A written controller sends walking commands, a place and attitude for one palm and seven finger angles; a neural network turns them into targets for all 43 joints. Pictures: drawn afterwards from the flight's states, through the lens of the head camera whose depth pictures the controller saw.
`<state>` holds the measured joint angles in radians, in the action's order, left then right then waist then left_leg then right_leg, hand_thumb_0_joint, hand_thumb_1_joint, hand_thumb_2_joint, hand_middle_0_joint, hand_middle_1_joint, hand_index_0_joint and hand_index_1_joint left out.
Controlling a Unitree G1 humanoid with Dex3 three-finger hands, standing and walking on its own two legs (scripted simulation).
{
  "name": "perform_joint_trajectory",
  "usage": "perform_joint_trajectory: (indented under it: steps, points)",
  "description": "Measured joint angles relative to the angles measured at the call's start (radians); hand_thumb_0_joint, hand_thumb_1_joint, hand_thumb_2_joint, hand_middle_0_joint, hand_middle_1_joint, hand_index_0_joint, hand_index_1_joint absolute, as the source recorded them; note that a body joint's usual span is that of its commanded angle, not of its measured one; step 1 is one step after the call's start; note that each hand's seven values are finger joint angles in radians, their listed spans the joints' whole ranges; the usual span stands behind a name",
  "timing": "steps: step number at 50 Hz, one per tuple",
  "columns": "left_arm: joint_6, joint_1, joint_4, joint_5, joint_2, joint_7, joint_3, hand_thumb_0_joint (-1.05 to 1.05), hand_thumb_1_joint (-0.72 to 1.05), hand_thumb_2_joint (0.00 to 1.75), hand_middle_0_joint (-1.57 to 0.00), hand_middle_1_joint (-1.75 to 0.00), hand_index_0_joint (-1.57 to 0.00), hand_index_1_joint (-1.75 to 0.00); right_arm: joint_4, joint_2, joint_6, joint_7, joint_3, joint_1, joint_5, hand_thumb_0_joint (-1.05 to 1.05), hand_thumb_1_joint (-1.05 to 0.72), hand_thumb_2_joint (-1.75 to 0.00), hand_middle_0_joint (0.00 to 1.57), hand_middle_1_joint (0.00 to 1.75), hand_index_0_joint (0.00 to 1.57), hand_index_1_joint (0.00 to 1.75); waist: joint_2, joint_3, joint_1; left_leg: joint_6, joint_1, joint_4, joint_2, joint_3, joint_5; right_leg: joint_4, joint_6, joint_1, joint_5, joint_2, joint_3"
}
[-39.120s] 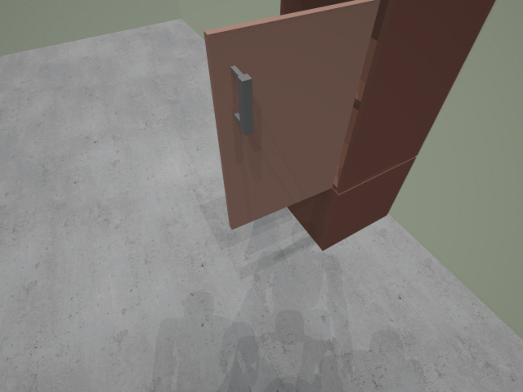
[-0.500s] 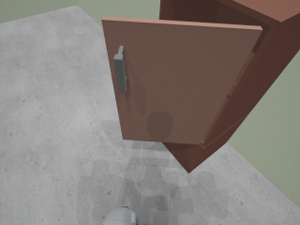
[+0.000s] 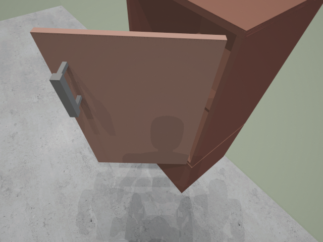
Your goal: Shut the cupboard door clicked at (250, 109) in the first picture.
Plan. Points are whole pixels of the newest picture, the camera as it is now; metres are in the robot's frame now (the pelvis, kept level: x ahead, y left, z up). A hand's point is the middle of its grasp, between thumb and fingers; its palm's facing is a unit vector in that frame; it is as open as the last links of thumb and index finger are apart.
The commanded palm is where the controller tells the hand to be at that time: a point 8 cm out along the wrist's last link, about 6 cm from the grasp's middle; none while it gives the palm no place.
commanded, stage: come to a stop and stand still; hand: left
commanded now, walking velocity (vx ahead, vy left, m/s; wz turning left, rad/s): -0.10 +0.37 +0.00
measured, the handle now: (69, 90) +0.42 +0.24 +0.13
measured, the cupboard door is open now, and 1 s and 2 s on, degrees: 50 50 50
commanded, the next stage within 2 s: look again from close up in 1.26 s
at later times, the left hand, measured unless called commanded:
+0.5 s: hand out of the picture -0.01 +0.25 -0.18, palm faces +0.10 -0.97 -0.21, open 7.4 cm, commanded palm none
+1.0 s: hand out of the picture -0.05 +0.25 -0.16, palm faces +0.02 -0.98 -0.19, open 7.3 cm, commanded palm none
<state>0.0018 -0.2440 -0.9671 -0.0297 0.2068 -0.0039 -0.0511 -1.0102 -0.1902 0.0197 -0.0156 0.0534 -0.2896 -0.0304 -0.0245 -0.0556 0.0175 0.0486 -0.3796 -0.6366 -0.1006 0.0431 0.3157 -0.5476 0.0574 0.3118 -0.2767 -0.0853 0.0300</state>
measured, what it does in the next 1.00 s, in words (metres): steps on the spot: left foot, then right foot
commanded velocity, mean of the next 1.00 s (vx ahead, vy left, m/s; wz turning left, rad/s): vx -0.01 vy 0.06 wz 0.00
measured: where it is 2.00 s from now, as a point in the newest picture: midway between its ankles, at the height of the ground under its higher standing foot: outside the picture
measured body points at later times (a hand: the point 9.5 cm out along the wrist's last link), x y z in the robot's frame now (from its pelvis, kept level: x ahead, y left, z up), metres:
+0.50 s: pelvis -0.02 +0.05 +0.00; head +0.01 +0.09 +0.45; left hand -0.01 +0.30 -0.17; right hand +0.09 -0.18 -0.12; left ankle -0.01 +0.13 -0.72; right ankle -0.03 -0.12 -0.68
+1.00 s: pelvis -0.06 +0.08 +0.02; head -0.05 +0.09 +0.47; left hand -0.05 +0.30 -0.15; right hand -0.07 -0.15 -0.14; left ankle -0.01 +0.13 -0.72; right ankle -0.11 -0.05 -0.72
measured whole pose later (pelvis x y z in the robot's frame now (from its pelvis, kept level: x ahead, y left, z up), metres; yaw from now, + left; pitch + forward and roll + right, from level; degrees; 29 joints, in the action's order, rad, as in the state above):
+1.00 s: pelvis -0.06 +0.08 +0.02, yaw +0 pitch -1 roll +0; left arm -0.02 -0.29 -1.09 -0.01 0.16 -0.04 -0.01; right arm -1.12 -0.15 0.02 -0.02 0.01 -0.30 -0.01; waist -0.03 -0.03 0.02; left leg -0.09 -0.22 -0.36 0.07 0.11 0.13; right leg -0.42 0.01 0.10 -0.31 -0.02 0.02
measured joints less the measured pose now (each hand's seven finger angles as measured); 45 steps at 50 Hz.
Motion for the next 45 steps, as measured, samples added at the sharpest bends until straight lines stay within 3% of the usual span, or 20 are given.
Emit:
perform_joint_trajectory:
  steps: [2, 4, 9, 12, 15, 19, 21, 23, 26, 28, 35, 40, 45]
  points:
    - [0.002, 0.010, -0.022, -0.002, -0.037, -0.006, 0.019, 0.00, 0.91, 0.90, -0.19, -0.30, -0.20, -0.30, -0.008, -0.023, 0.017, -0.006, 0.007, 0.009, 0.009, 0.00, -0.91, -0.90, 0.20, 0.30, 0.20, 0.30, 0.046, -0.011, 0.005, -0.014, -0.017, -0.086, 0.018, -0.044, 0.140, -0.049, -0.008, 0.003, -0.043, 0.017, 0.007]
    - [0.006, 0.008, -0.029, -0.004, -0.054, -0.016, 0.024, 0.01, 0.93, 0.90, -0.19, -0.30, -0.20, -0.30, -0.011, -0.028, 0.028, -0.010, 0.009, 0.014, 0.012, 0.00, -0.91, -0.90, 0.19, 0.30, 0.20, 0.30, 0.057, -0.010, 0.004, -0.012, -0.035, -0.187, 0.055, -0.040, 0.203, -0.053, -0.013, -0.011, -0.043, 0.012, 0.007]
    - [0.007, 0.006, -0.017, -0.001, -0.049, -0.033, 0.022, 0.01, 0.93, 0.90, -0.20, -0.30, -0.21, -0.30, 0.000, -0.014, 0.054, 0.006, 0.004, 0.052, 0.014, 0.00, -0.91, -0.90, 0.19, 0.30, 0.20, 0.30, 0.027, -0.020, -0.019, 0.006, -0.095, -0.434, 0.122, -0.010, 0.169, -0.005, -0.019, -0.054, -0.014, -0.010, 0.006]
    - [0.001, 0.003, -0.009, -0.004, -0.041, -0.042, 0.017, 0.01, 0.92, 0.90, -0.20, -0.30, -0.21, -0.30, 0.022, -0.011, 0.068, 0.017, 0.005, 0.089, 0.012, 0.00, -0.91, -0.90, 0.19, 0.30, 0.20, 0.30, 0.013, -0.025, -0.035, 0.012, -0.115, -0.470, 0.132, -0.008, 0.136, 0.015, -0.013, -0.059, 0.004, -0.021, 0.010]
    - [-0.010, -0.002, -0.002, -0.012, -0.022, -0.045, 0.009, 0.01, 0.92, 0.90, -0.20, -0.30, -0.21, -0.30, 0.048, -0.005, 0.065, 0.025, 0.005, 0.126, 0.013, 0.00, -0.91, -0.90, 0.19, 0.30, 0.20, 0.30, -0.009, -0.030, -0.047, 0.010, -0.086, -0.365, 0.123, -0.006, 0.126, 0.013, 0.001, -0.048, 0.012, -0.037, 0.010]
    - [-0.032, -0.019, 0.003, -0.010, 0.009, -0.036, -0.002, 0.01, 0.91, 0.90, -0.20, -0.30, -0.21, -0.30, 0.077, 0.002, 0.028, 0.028, -0.002, 0.149, 0.020, 0.00, -0.91, -0.90, 0.19, 0.30, 0.20, 0.30, -0.038, -0.021, -0.059, -0.003, 0.054, -0.023, 0.106, 0.002, 0.014, -0.046, 0.031, -0.007, -0.007, -0.054, 0.001]
    - [-0.052, -0.015, -0.001, -0.002, 0.025, -0.035, -0.008, 0.01, 0.91, 0.90, -0.20, -0.30, -0.21, -0.30, 0.083, 0.012, 0.010, 0.022, -0.003, 0.155, 0.017, 0.00, -0.91, -0.90, 0.19, 0.30, 0.20, 0.30, -0.053, -0.025, -0.059, -0.054, 0.063, 0.004, 0.113, 0.008, -0.018, -0.142, 0.014, 0.033, -0.110, -0.050, -0.022]
    - [-0.070, -0.007, -0.011, 0.003, 0.035, -0.038, -0.014, 0.01, 0.91, 0.90, -0.20, -0.30, -0.20, -0.30, 0.086, 0.026, 0.010, 0.018, -0.014, 0.157, 0.007, 0.00, -0.91, -0.90, 0.19, 0.30, 0.20, 0.30, -0.060, -0.028, -0.064, -0.097, 0.061, -0.006, 0.116, 0.017, -0.001, -0.289, -0.008, 0.078, -0.212, -0.017, -0.047]
    - [-0.071, 0.000, -0.023, 0.000, 0.035, -0.032, -0.016, 0.01, 0.91, 0.90, -0.20, -0.30, -0.20, -0.30, 0.080, 0.045, 0.009, 0.008, -0.029, 0.148, 0.001, 0.00, -0.90, -0.90, 0.19, 0.30, 0.20, 0.30, -0.052, -0.018, -0.060, -0.117, 0.081, 0.060, 0.119, 0.019, -0.035, -0.452, -0.027, 0.114, -0.195, 0.025, -0.041]
    - [-0.063, 0.001, -0.025, 0.001, 0.029, -0.029, -0.011, 0.01, 0.91, 0.90, -0.19, -0.30, -0.20, -0.30, 0.071, 0.055, 0.005, 0.003, -0.038, 0.141, 0.002, 0.00, -0.90, -0.90, 0.20, 0.30, 0.20, 0.30, -0.046, -0.013, -0.058, -0.126, 0.096, 0.115, 0.127, 0.022, -0.070, -0.471, -0.027, 0.105, -0.173, 0.038, -0.030]
    - [-0.050, 0.002, -0.048, 0.007, -0.018, -0.027, 0.014, 0.01, 0.91, 0.90, -0.19, -0.30, -0.20, -0.30, 0.036, 0.057, -0.012, -0.011, -0.037, 0.119, 0.008, -0.01, -0.92, -0.90, 0.20, 0.30, 0.20, 0.30, -0.017, 0.001, -0.035, -0.154, 0.125, 0.229, 0.160, 0.048, -0.143, -0.195, -0.026, -0.052, -0.186, 0.053, -0.007]
    - [-0.029, 0.005, -0.068, 0.009, -0.041, -0.036, 0.026, 0.01, 0.91, 0.90, -0.19, -0.30, -0.20, -0.30, -0.014, 0.046, -0.014, -0.012, -0.033, 0.083, 0.017, -0.01, -0.92, -0.90, 0.20, 0.30, 0.20, 0.30, -0.017, 0.017, -0.023, -0.156, 0.116, 0.225, 0.190, 0.069, -0.153, 0.087, -0.045, -0.185, -0.057, 0.047, -0.015]
    - [-0.014, -0.018, -0.097, 0.012, -0.052, -0.039, 0.038, 0.01, 0.92, 0.90, -0.20, -0.30, -0.20, -0.30, -0.070, 0.025, -0.006, -0.007, -0.034, 0.040, 0.017, -0.01, -0.93, -0.90, 0.20, 0.30, 0.20, 0.30, 0.018, 0.023, -0.007, -0.142, 0.141, 0.250, 0.175, 0.061, -0.172, 0.120, -0.046, -0.212, -0.038, 0.063, -0.008]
